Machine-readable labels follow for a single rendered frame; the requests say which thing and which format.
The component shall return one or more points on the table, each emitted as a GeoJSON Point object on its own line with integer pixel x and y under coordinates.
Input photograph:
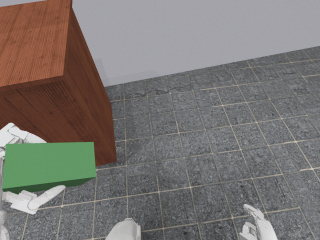
{"type": "Point", "coordinates": [49, 83]}

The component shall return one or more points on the robot left forearm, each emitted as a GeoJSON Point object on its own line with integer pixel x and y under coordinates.
{"type": "Point", "coordinates": [4, 231]}

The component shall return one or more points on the left robot thigh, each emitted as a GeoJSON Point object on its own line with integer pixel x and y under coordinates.
{"type": "Point", "coordinates": [125, 230]}

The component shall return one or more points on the right robot hand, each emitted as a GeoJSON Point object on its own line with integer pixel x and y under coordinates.
{"type": "Point", "coordinates": [263, 229]}

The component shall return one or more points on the left robot hand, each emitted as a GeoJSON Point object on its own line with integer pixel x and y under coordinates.
{"type": "Point", "coordinates": [25, 201]}

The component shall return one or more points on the sponge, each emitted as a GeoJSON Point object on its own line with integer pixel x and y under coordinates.
{"type": "Point", "coordinates": [35, 167]}

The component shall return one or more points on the robot left shin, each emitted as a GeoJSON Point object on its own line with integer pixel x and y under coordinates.
{"type": "Point", "coordinates": [129, 219]}

